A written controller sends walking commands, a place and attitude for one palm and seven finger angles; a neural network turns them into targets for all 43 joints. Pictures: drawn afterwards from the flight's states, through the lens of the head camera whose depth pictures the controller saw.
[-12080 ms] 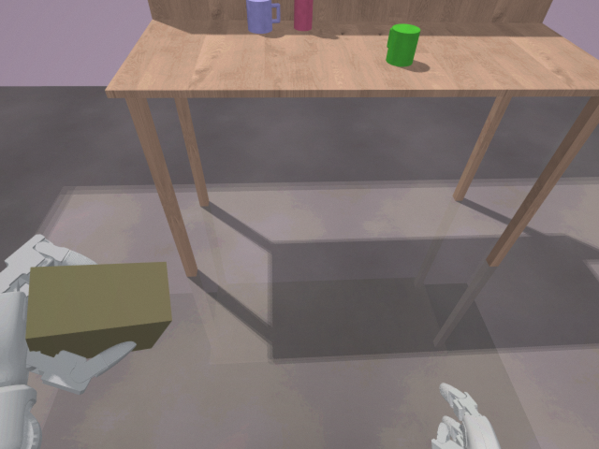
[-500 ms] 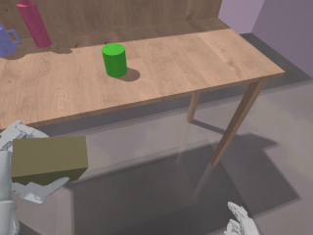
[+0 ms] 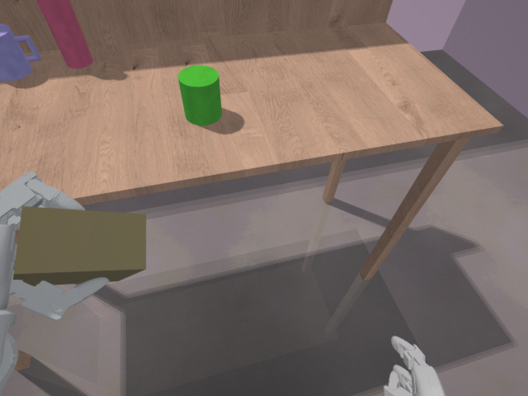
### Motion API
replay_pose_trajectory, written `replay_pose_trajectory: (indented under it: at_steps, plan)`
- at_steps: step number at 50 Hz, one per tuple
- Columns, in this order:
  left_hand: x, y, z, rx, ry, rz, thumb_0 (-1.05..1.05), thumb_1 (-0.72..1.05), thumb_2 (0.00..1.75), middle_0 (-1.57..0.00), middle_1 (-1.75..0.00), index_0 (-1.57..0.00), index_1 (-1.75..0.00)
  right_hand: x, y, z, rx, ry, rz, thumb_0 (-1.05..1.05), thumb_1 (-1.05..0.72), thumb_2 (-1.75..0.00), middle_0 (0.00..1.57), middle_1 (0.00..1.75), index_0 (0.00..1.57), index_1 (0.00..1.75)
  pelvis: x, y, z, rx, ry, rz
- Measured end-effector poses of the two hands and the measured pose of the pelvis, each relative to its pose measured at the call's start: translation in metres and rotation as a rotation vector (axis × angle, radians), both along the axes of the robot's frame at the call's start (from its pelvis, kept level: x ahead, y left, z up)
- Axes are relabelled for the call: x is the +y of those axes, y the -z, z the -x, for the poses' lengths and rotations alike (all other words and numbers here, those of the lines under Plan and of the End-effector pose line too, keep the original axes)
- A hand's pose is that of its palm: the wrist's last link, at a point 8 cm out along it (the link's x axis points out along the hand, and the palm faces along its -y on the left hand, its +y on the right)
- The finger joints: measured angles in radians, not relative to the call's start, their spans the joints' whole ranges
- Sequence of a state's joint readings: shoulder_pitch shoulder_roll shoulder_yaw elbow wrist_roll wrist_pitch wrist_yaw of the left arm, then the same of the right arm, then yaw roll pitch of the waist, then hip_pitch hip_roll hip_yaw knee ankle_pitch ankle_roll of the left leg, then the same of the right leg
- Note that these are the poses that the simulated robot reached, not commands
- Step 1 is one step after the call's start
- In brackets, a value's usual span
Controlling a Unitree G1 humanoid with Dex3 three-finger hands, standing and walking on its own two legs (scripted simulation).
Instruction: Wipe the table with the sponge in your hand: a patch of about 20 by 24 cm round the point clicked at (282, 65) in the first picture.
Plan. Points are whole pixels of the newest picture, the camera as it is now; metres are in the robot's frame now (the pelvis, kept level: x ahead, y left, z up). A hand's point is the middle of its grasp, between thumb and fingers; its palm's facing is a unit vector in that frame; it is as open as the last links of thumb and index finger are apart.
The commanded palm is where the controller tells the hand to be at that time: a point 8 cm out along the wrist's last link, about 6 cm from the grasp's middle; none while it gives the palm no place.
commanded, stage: look again from close up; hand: left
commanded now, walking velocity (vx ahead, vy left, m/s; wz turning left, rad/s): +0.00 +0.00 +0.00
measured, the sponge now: (96, 250) +0.24 +0.23 +0.14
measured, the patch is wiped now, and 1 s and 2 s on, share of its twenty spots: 0.00 0.00 0.00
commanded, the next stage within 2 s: shuffle to correct the standing spot in 0.22 s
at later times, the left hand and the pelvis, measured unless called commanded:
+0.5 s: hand (41, 247) +0.23 +0.28 +0.16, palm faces +0.40 -0.86 -0.32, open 10.4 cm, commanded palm +0.17 +0.30 +0.18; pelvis +0.00 +0.03 +0.00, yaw -2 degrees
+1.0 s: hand (27, 211) +0.27 +0.32 +0.16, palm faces +0.37 -0.85 -0.38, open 10.4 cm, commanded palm +0.22 +0.35 +0.18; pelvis +0.04 +0.08 -0.02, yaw -5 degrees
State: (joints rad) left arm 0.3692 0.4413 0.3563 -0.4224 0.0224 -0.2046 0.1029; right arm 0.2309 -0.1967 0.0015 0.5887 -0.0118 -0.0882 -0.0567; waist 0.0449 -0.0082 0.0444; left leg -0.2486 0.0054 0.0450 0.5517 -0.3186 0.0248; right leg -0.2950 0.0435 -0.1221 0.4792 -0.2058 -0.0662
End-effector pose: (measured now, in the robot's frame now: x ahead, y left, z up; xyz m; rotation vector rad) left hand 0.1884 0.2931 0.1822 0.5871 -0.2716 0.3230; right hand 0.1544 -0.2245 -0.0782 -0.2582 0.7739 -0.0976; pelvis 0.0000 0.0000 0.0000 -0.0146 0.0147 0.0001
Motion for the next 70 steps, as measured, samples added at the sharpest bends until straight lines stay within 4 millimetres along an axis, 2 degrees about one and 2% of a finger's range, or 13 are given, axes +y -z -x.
replay_pose_trajectory:
  at_steps: [2,4,11,14,21,30,39,46,50,55,60,66,70]
  plan:
    - [0.020,-0.010,-0.009,-0.065,-0.032,-0.010,-0.01,-0.52,1.02,-0.68,-1.39,-0.69,-1.38,0.002,0.001,0.005,0.010,-0.028,-0.012,0.01,-0.90,-0.90,0.20,0.30,0.20,0.30,-0.002,-0.001,0.006,-0.004,0.003,-0.002]
    - [0.029,-0.010,-0.013,-0.093,-0.073,0.047,-0.01,-0.52,1.02,-0.68,-1.39,-0.69,-1.38,0.003,-0.001,0.010,-0.004,-0.033,-0.036,0.01,-0.90,-0.90,0.20,0.30,0.20,0.30,0.001,-0.002,0.010,-0.014,0.015,-0.009]
    - [-0.006,0.015,0.002,0.030,0.058,0.133,-0.01,-0.52,1.02,-0.68,-1.39,-0.69,-1.38,0.007,-0.010,0.018,-0.071,0.014,-0.053,0.01,-0.90,-0.90,0.20,0.30,0.20,0.30,0.014,-0.004,0.008,-0.024,0.032,-0.014]
    - [-0.005,0.023,0.008,0.067,0.073,0.139,-0.01,-0.52,1.02,-0.68,-1.39,-0.69,-1.38,0.011,-0.013,0.017,-0.068,0.008,-0.031,0.01,-0.90,-0.90,0.20,0.30,0.20,0.30,0.016,-0.004,0.007,-0.026,0.027,-0.010]
    - [0.024,0.019,0.008,0.003,-0.028,0.163,-0.01,-0.52,1.02,-0.68,-1.39,-0.69,-1.38,0.023,-0.022,0.000,-0.090,-0.059,0.002,0.01,-0.90,-0.90,0.20,0.30,0.20,0.30,0.022,-0.005,0.002,-0.031,0.024,0.000]
    - [0.027,0.015,-0.015,-0.060,0.041,0.181,-0.01,-0.52,1.02,-0.68,-1.39,-0.69,-1.38,0.039,-0.033,-0.032,-0.165,-0.066,0.015,0.01,-0.90,-0.90,0.20,0.30,0.20,0.30,0.040,0.001,-0.014,-0.032,0.042,0.005]
    - [0.041,0.011,-0.034,-0.055,0.074,0.112,-0.01,-0.52,1.02,-0.67,-1.39,-0.69,-1.38,0.051,-0.016,-0.041,-0.129,-0.033,-0.020,0.01,-0.90,-0.90,0.20,0.30,0.20,0.30,0.055,0.011,-0.030,-0.043,0.031,0.014]
    - [0.059,0.011,-0.029,-0.140,0.075,0.093,-0.01,-0.52,1.02,-0.67,-1.39,-0.69,-1.38,0.059,0.005,-0.034,-0.022,-0.025,0.011,0.01,-0.90,-0.90,0.20,0.30,0.20,0.30,0.074,0.025,-0.032,-0.034,0.044,0.005]
    - [0.067,0.012,-0.045,-0.121,0.066,0.083,-0.01,-0.52,1.02,-0.67,-1.39,-0.69,-1.38,0.072,0.013,-0.027,-0.030,0.049,-0.031,0.01,-0.90,-0.90,0.20,0.30,0.20,0.30,0.084,0.024,-0.038,-0.056,0.090,-0.031]
    - [0.061,0.008,-0.072,-0.041,0.083,0.080,-0.01,-0.52,1.02,-0.67,-1.39,-0.69,-1.38,0.090,0.013,-0.018,-0.022,0.071,-0.108,0.01,-0.90,-0.90,0.20,0.30,0.20,0.30,0.087,0.010,-0.048,-0.044,0.097,-0.028]
    - [0.051,0.001,-0.082,-0.032,0.160,0.019,-0.01,-0.52,1.02,-0.67,-1.39,-0.69,-1.38,0.087,0.024,-0.022,0.003,0.070,-0.110,0.01,-0.90,-0.90,0.20,0.30,0.20,0.30,0.091,0.016,-0.053,-0.032,0.079,-0.005]
    - [0.075,0.001,-0.080,0.035,0.111,0.015,-0.01,-0.52,1.02,-0.67,-1.39,-0.69,-1.38,0.079,0.013,-0.024,0.065,0.114,-0.055,0.01,-0.90,-0.90,0.20,0.30,0.20,0.30,0.104,0.003,-0.062,-0.014,0.099,-0.034]
    - [0.095,0.005,-0.083,0.048,0.069,0.039,-0.01,-0.52,1.02,-0.67,-1.39,-0.69,-1.38,0.082,0.004,-0.032,0.051,0.118,0.006,0.01,-0.90,-0.90,0.20,0.30,0.20,0.30,0.122,0.001,-0.069,-0.021,0.101,-0.066]
